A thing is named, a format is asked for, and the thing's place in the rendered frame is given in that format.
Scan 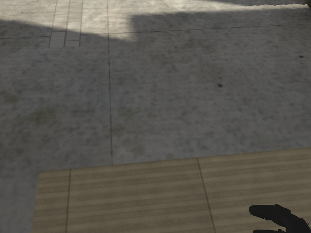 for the right robot hand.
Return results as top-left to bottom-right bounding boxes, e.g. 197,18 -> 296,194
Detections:
249,204 -> 311,233

